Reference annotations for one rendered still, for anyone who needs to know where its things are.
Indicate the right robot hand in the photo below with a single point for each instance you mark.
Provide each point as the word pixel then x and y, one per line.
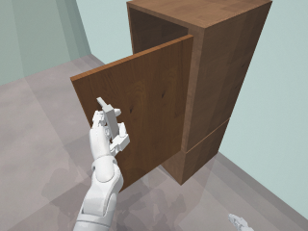
pixel 239 223

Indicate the left robot hand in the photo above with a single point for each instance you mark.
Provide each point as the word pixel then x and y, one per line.
pixel 100 136

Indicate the left robot forearm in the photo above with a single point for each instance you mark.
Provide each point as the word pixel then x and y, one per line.
pixel 98 208

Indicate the handle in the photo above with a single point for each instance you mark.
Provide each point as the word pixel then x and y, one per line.
pixel 110 116

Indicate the cupboard door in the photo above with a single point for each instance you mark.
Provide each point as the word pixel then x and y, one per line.
pixel 150 88

